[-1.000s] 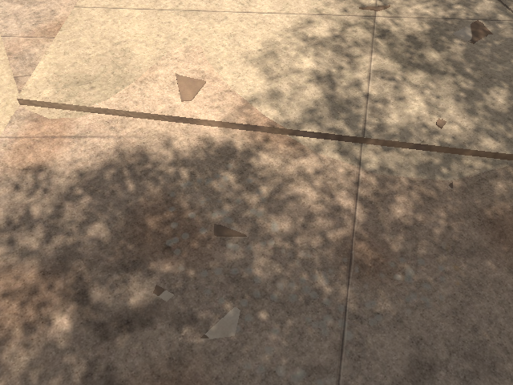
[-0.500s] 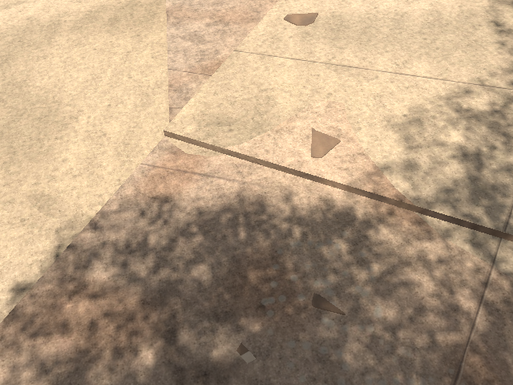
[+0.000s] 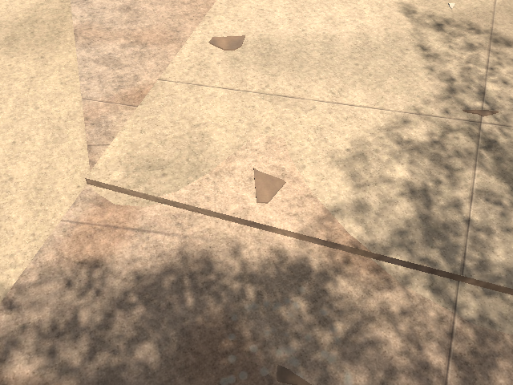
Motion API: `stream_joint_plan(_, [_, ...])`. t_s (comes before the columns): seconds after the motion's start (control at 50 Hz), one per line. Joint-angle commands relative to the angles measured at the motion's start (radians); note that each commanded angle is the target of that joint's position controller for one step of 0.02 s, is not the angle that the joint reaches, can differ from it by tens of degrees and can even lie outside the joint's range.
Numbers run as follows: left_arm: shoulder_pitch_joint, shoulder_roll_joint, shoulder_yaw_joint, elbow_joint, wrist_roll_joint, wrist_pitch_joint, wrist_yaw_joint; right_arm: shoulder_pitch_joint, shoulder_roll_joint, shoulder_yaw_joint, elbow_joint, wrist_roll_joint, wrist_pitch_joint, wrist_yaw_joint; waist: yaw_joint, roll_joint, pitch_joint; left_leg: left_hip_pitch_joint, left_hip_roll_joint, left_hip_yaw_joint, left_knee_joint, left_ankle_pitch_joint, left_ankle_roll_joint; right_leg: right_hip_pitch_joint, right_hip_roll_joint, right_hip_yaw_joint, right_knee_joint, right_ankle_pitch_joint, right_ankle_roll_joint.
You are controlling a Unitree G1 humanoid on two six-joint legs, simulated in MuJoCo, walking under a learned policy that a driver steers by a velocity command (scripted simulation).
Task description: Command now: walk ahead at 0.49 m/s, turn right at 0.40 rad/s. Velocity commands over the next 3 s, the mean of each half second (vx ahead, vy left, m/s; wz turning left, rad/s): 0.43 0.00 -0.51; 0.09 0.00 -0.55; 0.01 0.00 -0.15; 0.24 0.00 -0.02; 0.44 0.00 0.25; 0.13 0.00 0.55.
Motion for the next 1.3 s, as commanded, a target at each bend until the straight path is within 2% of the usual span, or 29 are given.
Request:
stream_joint_plan(0.02, [-0.023,0.018,0.001,-0.069,0.004,-0.009,-0.010,-0.076,-0.125,-0.026,-0.053,0.002,-0.019,-0.014,0.026,0.120,0.066,-0.028,0.260,-0.072,-0.128,0.389,0.112,-0.027,-0.010,0.008,-0.153,0.157,-0.002])
stream_joint_plan(0.16, [-0.239,-0.005,-0.017,-0.187,0.003,-0.015,-0.066,0.017,-0.184,-0.036,0.012,0.022,0.021,-0.031,-0.042,0.096,0.118,0.169,0.326,0.013,-0.052,0.518,0.082,-0.051,0.010,-0.131,-0.401,0.101,-0.065])
stream_joint_plan(0.22, [-0.169,0.043,0.007,-0.203,0.003,-0.005,-0.073,-0.003,-0.234,-0.047,0.004,0.026,0.043,-0.045,0.025,0.162,0.023,0.206,0.323,0.057,0.144,0.992,0.055,0.142,0.104,-0.224,-0.408,-0.056,-0.122])
stream_joint_plan(0.26, [0.104,0.137,0.059,-0.148,0.001,0.002,-0.054,-0.034,-0.244,-0.047,-0.010,0.033,0.051,-0.052,0.181,0.143,-0.120,0.061,0.273,0.082,0.525,0.997,0.016,0.544,0.166,-0.206,-0.509,-0.014,-0.192])
stream_joint_plan(0.28, [0.210,0.227,0.082,-0.125,0.004,0.014,-0.028,0.003,-0.168,-0.021,-0.038,0.004,0.037,-0.049,0.185,-0.042,-0.214,-0.229,0.195,0.074,0.862,0.385,-0.021,0.857,-0.029,0.090,-0.509,0.062,-0.258])
stream_joint_plan(0.3, [0.162,0.277,0.080,-0.158,0.010,-0.002,-0.031,0.082,-0.074,0.015,-0.087,0.005,0.000,-0.026,0.080,-0.217,-0.364,-0.606,-0.023,-0.117,1.189,-0.363,-0.061,1.139,-0.262,0.710,-0.676,-0.117,-0.474])
stream_joint_plan(0.32, [0.167,0.187,0.059,-0.167,0.019,-0.009,-0.034,-0.053,-0.185,-0.010,-0.105,0.032,-0.033,-0.010,0.159,-0.065,-0.358,-0.690,0.032,-0.271,1.218,-0.313,-0.045,1.105,-0.248,0.681,-0.750,-0.072,-0.415])
stream_joint_plan(0.34, [0.110,0.155,0.046,-0.170,0.026,-0.016,-0.033,-0.121,-0.190,-0.010,-0.138,0.053,-0.041,-0.007,0.129,-0.016,-0.206,-0.699,0.064,-0.252,1.159,-0.237,-0.035,0.958,-0.218,0.507,-0.741,0.107,-0.370])
stream_joint_plan(0.36, [0.042,0.138,0.041,-0.178,0.019,-0.020,-0.035,-0.125,-0.173,-0.007,-0.130,0.034,-0.037,-0.018,0.072,0.103,-0.112,-0.658,0.103,-0.235,1.080,-0.194,-0.047,0.792,-0.167,0.371,-0.728,0.318,-0.334])
stream_joint_plan(0.38, [-0.011,0.115,0.035,-0.190,0.015,-0.019,-0.032,-0.114,-0.183,-0.015,-0.122,0.012,-0.025,-0.027,0.037,0.114,-0.078,-0.604,0.133,-0.224,1.009,-0.171,-0.061,0.685,-0.132,0.278,-0.728,0.430,-0.311])
stream_joint_plan(0.46, [-0.035,0.138,0.039,-0.174,0.027,-0.017,-0.012,-0.082,-0.139,-0.008,-0.118,-0.009,0.028,-0.042,-0.009,0.052,-0.070,-0.495,0.118,-0.192,0.846,-0.092,-0.125,0.487,-0.059,0.147,-0.746,0.682,-0.295])
stream_joint_plan(0.54, [-0.016,0.148,0.041,-0.151,0.008,0.022,0.019,-0.183,-0.113,0.006,-0.142,-0.006,0.043,-0.046,0.021,-0.008,-0.112,-0.462,0.059,-0.181,0.612,0.083,-0.152,0.462,0.011,0.100,-0.687,0.614,-0.228])
stream_joint_plan(0.64, [0.008,0.151,0.042,-0.145,0.008,0.058,0.040,-0.313,-0.133,0.004,-0.175,0.008,0.044,-0.028,0.069,-0.053,-0.115,-0.447,0.013,-0.221,0.391,0.133,-0.140,0.533,-0.012,0.237,-0.620,0.381,-0.188])
stream_joint_plan(0.72, [-0.054,0.131,0.034,-0.170,0.006,0.063,0.044,-0.244,-0.163,-0.018,-0.166,0.006,0.019,-0.023,0.008,-0.093,-0.095,-0.289,0.015,-0.230,0.144,0.201,-0.079,0.553,0.017,0.342,-0.511,0.233,-0.141])
stream_joint_plan(0.74, [-0.049,0.090,0.022,-0.185,0.015,0.060,0.042,-0.202,-0.202,-0.029,-0.164,-0.008,0.014,-0.030,0.002,-0.040,-0.142,-0.125,0.132,-0.299,0.121,0.382,-0.031,0.483,0.071,0.302,-0.396,0.097,-0.100])
stream_joint_plan(0.76, [0.053,0.031,0.006,-0.184,0.033,0.054,0.040,-0.195,-0.257,-0.036,-0.180,-0.026,0.024,-0.040,0.064,0.184,-0.194,0.091,0.357,-0.505,0.164,0.802,0.092,0.292,0.204,0.161,-0.178,-0.413,-0.036])
stream_joint_plan(0.78, [0.126,0.090,0.015,-0.188,0.017,0.054,0.037,-0.126,-0.238,-0.039,-0.150,-0.032,0.041,-0.038,0.072,0.370,-0.255,0.156,0.519,-0.772,0.121,0.760,0.250,0.142,0.227,0.085,0.014,-0.654,0.013])
stream_joint_plan(0.8, [0.132,0.174,0.039,-0.157,0.016,0.060,0.035,-0.157,-0.185,-0.027,-0.173,-0.007,0.047,-0.037,0.059,0.251,-0.210,0.115,0.478,-0.721,0.117,0.610,0.245,0.110,0.165,0.093,0.145,-0.584,0.051])
stream_joint_plan(0.84, [0.049,0.178,0.052,-0.146,0.006,0.095,0.043,-0.218,-0.132,-0.010,-0.193,-0.003,0.068,-0.040,0.048,0.141,-0.120,-0.005,0.349,-0.487,0.105,0.407,0.161,0.094,0.122,0.045,0.216,-0.447,0.086])
stream_joint_plan(0.9, [0.025,0.099,0.033,-0.166,0.003,0.113,0.040,-0.259,-0.147,-0.012,-0.187,-0.011,0.088,-0.049,0.053,0.194,-0.059,-0.152,0.250,-0.313,0.034,0.294,0.147,0.172,0.104,-0.039,0.143,-0.338,0.098])
stream_joint_plan(0.94, [0.005,0.069,0.021,-0.179,0.010,0.106,0.041,-0.240,-0.149,-0.014,-0.173,-0.011,0.094,-0.052,0.038,0.219,-0.082,-0.126,0.257,-0.282,0.031,0.327,0.171,0.205,0.099,-0.059,0.041,-0.349,0.098])
stream_joint_plan(1.06, [-0.021,0.067,0.008,-0.180,0.022,0.094,0.021,-0.222,-0.195,-0.026,-0.140,0.014,0.105,-0.040,0.010,0.247,-0.116,-0.111,0.309,-0.288,0.047,0.238,0.192,0.375,0.075,-0.097,-0.307,-0.305,0.050])
stream_joint_plan(1.12, [0.045,0.058,0.010,-0.143,0.028,0.090,0.007,-0.209,-0.181,-0.016,-0.113,0.036,0.111,-0.036,0.052,0.225,-0.091,-0.195,0.272,-0.255,0.110,0.153,0.126,0.554,0.110,-0.139,-0.619,-0.126,-0.014])
stream_joint_plan(1.14, [0.048,0.084,0.012,-0.151,0.038,0.090,0.007,-0.165,-0.151,-0.007,-0.093,0.034,0.107,-0.032,0.048,0.170,-0.089,-0.270,0.236,-0.225,0.161,0.063,0.049,0.639,0.056,-0.056,-0.680,-0.059,-0.051])
stream_joint_plan(1.16, [0.055,0.160,0.024,-0.167,0.049,0.093,0.019,-0.142,-0.075,0.017,-0.108,-0.009,0.098,-0.019,0.008,-0.089,-0.121,-0.400,0.126,-0.102,0.385,-0.166,-0.052,0.732,-0.169,0.206,-0.713,0.123,-0.123])
stream_joint_plan(1.18, [0.010,0.157,0.021,-0.168,0.069,0.080,0.011,-0.221,-0.104,0.005,-0.139,-0.004,0.095,-0.031,0.045,-0.208,-0.057,-0.414,0.081,-0.125,0.448,-0.338,-0.085,0.504,-0.277,0.303,-0.782,0.050,-0.257])
stream_joint_plan(1.2, [-0.045,0.117,0.008,-0.180,0.077,0.059,0.007,-0.251,-0.159,-0.011,-0.133,0.006,0.100,-0.039,0.047,-0.144,-0.006,-0.387,0.102,-0.163,0.549,-0.309,-0.096,0.456,-0.229,0.266,-0.808,-0.014,-0.258])
stream_joint_plan(1.26, [-0.113,0.069,-0.007,-0.154,0.051,0.023,0.009,-0.169,-0.148,-0.023,-0.068,-0.001,0.122,-0.048,0.012,-0.101,-0.002,-0.372,0.109,-0.181,0.615,-0.203,-0.126,0.481,-0.137,0.137,-0.762,0.128,-0.190])
stream_joint_plan(1.3, [-0.110,0.047,-0.014,-0.138,0.046,0.024,0.010,-0.151,-0.108,-0.011,-0.055,0.007,0.120,-0.042,0.005,-0.080,-0.028,-0.311,0.106,-0.169,0.560,-0.184,-0.138,0.502,-0.104,0.081,-0.718,0.277,-0.184])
